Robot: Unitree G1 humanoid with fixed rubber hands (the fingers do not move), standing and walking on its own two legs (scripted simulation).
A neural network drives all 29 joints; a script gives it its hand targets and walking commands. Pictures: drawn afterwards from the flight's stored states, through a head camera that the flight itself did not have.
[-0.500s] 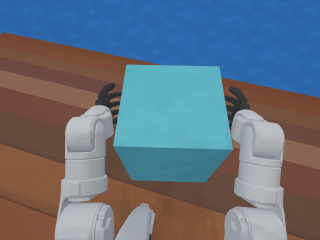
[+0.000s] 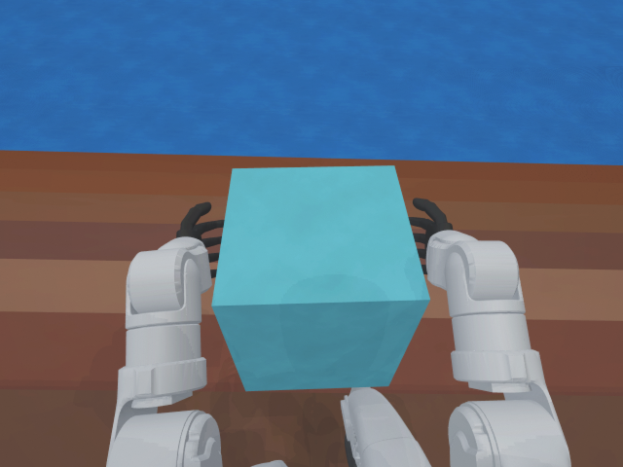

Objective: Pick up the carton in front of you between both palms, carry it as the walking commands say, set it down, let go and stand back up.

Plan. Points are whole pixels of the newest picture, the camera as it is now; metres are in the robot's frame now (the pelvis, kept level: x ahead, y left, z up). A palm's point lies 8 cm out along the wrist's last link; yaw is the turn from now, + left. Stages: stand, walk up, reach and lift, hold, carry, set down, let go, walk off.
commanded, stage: carry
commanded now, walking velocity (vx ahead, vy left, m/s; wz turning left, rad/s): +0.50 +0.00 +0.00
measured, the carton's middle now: (315, 284) +0.35 -0.03 -0.02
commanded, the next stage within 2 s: none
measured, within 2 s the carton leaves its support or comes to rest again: neither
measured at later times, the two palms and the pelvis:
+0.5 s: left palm (173, 140) +0.71 +0.19 -0.07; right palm (322, 127) +0.74 -0.11 -0.08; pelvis +0.38 +0.00 -0.17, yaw +0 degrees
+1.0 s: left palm (211, 91) +1.11 +0.16 -0.25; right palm (313, 84) +1.10 -0.14 -0.24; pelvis +0.76 +0.02 -0.35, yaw +1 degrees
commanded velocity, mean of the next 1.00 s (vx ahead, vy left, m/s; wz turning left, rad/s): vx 0.50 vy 0.00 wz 0.00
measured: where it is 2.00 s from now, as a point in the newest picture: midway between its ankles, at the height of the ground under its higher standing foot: (266, 214)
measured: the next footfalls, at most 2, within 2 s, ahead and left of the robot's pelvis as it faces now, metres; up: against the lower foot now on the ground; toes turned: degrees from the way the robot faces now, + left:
right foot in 0.16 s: +0.28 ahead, -0.05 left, -0.14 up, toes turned +3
left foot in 0.56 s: +0.62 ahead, +0.08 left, -0.29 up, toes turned +3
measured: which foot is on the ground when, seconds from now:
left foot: down 0.00-0.16, up 0.18-0.54, down 0.56-1.00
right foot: up 0.00-0.14, down 0.16-0.58, up 0.60-0.98, down 1.00-1.00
